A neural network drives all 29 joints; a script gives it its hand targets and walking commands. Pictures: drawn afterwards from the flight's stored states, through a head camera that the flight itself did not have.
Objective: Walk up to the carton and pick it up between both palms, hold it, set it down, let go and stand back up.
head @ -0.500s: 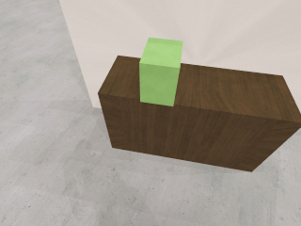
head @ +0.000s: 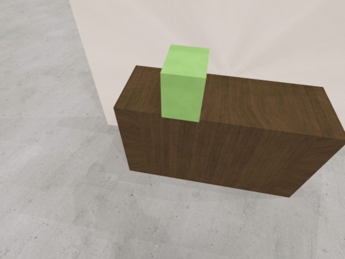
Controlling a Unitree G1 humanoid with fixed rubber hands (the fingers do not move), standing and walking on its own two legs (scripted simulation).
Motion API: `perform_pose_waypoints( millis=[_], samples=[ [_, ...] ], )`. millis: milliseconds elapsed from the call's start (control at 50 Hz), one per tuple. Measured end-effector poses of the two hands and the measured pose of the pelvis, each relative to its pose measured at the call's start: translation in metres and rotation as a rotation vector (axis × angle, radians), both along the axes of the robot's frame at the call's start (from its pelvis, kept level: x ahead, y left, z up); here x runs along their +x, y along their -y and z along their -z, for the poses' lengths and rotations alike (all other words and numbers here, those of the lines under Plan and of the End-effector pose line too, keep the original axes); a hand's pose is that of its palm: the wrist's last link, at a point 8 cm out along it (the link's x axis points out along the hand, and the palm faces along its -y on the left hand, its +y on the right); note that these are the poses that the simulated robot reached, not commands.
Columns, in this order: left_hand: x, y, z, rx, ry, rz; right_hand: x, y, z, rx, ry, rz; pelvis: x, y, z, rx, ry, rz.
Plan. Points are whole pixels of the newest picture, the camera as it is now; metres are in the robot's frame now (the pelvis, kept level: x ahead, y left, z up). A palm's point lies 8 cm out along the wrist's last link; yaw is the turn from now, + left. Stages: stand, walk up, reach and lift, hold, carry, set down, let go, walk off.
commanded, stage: walk up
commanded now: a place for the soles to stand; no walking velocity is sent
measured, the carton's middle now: (185, 83) +0.80 -0.04 -0.09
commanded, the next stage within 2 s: none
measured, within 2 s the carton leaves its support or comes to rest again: neither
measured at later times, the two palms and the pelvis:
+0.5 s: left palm (63, 210) +0.25 +0.30 -0.11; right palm out of the picture +0.06 -0.13 -0.12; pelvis +0.10 +0.09 +0.00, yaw -12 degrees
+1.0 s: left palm (57, 172) +0.37 +0.37 -0.12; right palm (208, 168) +0.39 -0.10 -0.10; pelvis +0.28 +0.15 -0.01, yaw -15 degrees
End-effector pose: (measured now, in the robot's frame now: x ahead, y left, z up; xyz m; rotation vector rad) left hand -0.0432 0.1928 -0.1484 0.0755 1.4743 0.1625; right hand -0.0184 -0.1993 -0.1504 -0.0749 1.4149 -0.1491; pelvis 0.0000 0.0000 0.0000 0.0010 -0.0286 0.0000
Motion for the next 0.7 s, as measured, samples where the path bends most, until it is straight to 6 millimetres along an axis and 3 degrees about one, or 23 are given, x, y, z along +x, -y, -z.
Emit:
perform_pose_waypoints(
  millis=[100,160,220,260,300,380,460,540,620,700],
  samples=[
    [0.004,-0.016,-0.004,0.034,0.042,-0.012,0.026,0.008,-0.003,-0.024,0.093,-0.014,0.006,-0.011,0.003,-0.004,-0.040,0.029],
    [0.009,-0.039,-0.009,0.072,0.065,-0.025,0.066,0.009,-0.011,-0.052,0.207,-0.045,0.013,-0.027,0.004,-0.009,-0.055,0.051],
    [0.027,-0.070,-0.009,0.097,0.093,-0.006,0.111,0.000,-0.023,-0.082,0.347,-0.049,0.022,-0.046,0.007,-0.023,-0.060,0.072],
    [0.049,-0.093,-0.001,0.103,0.117,0.032,0.132,-0.009,-0.029,-0.112,0.435,-0.032,0.030,-0.059,0.015,-0.024,-0.050,0.093],
    [0.078,-0.111,0.004,0.104,0.143,0.090,0.137,-0.020,-0.032,-0.134,0.480,0.006,0.040,-0.070,0.018,-0.003,-0.034,0.130],
    [0.167,-0.131,-0.013,0.111,0.287,0.213,0.114,-0.041,-0.033,-0.146,0.417,0.098,0.065,-0.084,0.009,-0.019,-0.035,0.158],
    [0.258,-0.123,-0.034,0.080,0.456,0.312,0.086,-0.062,-0.031,-0.125,0.313,0.168,0.087,-0.092,0.003,-0.005,-0.038,0.191],
    [0.323,-0.096,-0.040,0.016,0.542,0.390,0.073,-0.082,-0.027,-0.098,0.227,0.226,0.112,-0.097,0.004,0.005,-0.044,0.220],
    [0.380,-0.058,-0.036,-0.056,0.587,0.454,0.080,-0.095,-0.018,-0.070,0.166,0.269,0.141,-0.097,0.011,0.010,-0.044,0.244],
    [0.427,-0.025,-0.024,-0.098,0.631,0.488,0.107,-0.093,0.002,-0.049,0.136,0.286,0.178,-0.094,0.029,-0.009,-0.050,0.260]
  ],
)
